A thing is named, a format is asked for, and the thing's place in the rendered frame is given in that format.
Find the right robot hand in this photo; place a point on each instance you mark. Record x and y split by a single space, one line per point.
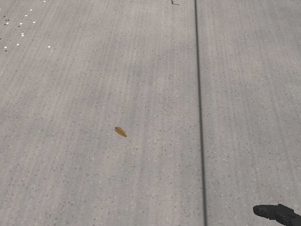
280 213

